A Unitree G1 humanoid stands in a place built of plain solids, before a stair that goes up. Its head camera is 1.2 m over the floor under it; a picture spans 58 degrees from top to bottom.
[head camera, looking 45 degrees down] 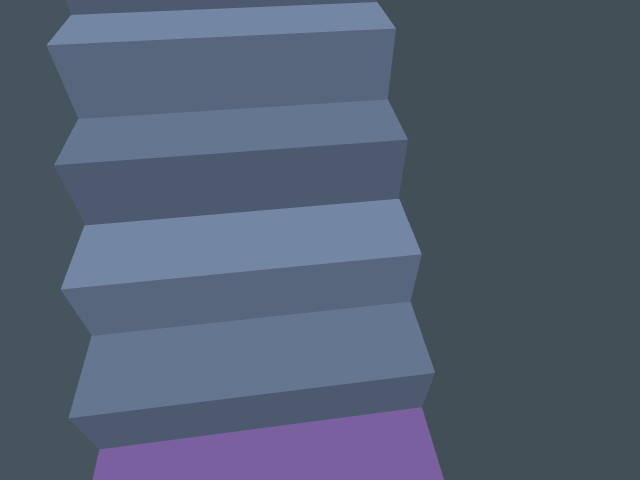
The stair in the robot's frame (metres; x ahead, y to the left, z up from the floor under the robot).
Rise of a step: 0.20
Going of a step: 0.22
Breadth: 0.88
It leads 7 degrees to the left of straight ahead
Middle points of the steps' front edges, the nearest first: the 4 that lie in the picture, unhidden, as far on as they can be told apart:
0.47 0.15 0.20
0.70 0.18 0.40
0.92 0.21 0.59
1.14 0.23 0.79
